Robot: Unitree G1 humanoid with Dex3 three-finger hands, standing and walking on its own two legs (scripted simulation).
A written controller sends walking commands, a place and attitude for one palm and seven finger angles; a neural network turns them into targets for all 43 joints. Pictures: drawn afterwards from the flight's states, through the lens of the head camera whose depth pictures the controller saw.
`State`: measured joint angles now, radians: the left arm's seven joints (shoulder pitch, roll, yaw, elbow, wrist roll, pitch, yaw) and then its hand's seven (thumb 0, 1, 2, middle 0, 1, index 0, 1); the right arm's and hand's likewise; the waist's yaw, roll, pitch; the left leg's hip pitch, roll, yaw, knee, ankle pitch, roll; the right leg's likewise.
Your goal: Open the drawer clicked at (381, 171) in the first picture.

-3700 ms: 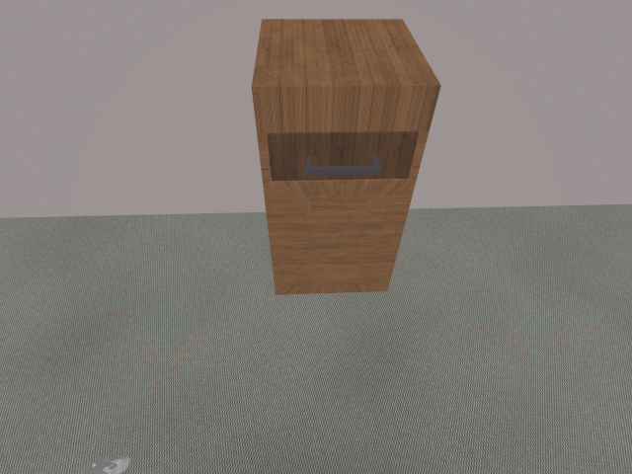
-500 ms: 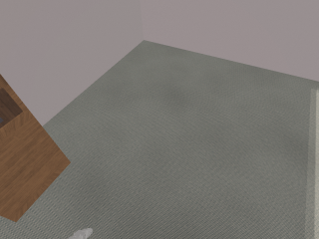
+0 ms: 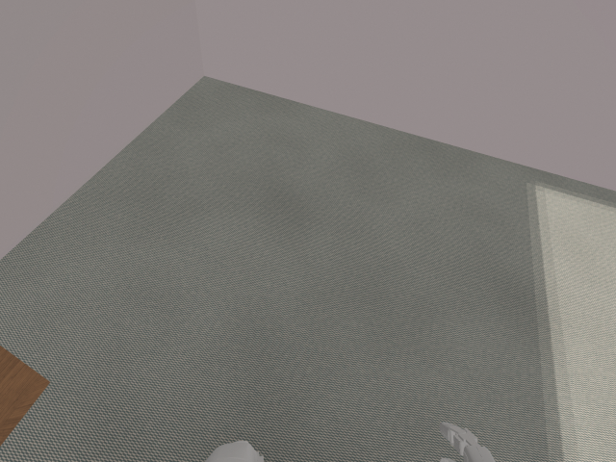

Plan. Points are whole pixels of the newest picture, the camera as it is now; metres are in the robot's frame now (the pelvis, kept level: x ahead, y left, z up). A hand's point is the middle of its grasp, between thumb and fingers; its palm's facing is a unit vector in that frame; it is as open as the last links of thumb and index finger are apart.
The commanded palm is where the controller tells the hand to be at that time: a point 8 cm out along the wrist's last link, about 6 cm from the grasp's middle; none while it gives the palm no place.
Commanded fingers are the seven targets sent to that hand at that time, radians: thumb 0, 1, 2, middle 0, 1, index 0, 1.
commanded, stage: walk to a spot facing it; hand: left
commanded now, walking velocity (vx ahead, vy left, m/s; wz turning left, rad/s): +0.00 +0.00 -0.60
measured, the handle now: out of the picture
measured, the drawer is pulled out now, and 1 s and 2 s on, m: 0.00 0.00 0.00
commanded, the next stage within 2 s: turn to face it in 0.56 s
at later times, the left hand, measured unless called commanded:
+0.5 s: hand (238, 349) +0.30 +0.14 -0.15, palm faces -0.30 -0.94 -0.18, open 7.4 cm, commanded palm none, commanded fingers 0.00 0.90 0.90 -0.20 -0.30 -0.20 -0.30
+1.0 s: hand (229, 336) +0.33 +0.17 -0.16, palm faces -0.23 -0.96 -0.16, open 7.4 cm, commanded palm none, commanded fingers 0.00 0.90 0.90 -0.20 -0.30 -0.20 -0.30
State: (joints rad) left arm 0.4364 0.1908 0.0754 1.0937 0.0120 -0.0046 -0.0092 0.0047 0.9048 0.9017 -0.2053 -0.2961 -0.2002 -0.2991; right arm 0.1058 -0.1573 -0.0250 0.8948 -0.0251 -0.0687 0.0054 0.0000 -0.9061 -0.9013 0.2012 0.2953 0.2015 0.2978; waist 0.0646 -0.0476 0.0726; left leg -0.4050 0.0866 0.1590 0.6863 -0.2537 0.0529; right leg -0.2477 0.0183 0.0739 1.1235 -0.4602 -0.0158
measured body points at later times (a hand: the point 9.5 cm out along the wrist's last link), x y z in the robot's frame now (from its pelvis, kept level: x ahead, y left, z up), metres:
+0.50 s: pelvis +0.13 +0.01 +0.01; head +0.17 -0.01 +0.45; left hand +0.32 +0.19 -0.13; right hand +0.02 -0.19 -0.15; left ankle +0.08 +0.09 -0.72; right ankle +0.15 -0.11 -0.71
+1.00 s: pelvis +0.20 +0.02 +0.01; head +0.20 +0.05 +0.46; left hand +0.34 +0.22 -0.15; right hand +0.17 -0.22 -0.13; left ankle +0.25 +0.11 -0.72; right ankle +0.14 -0.10 -0.70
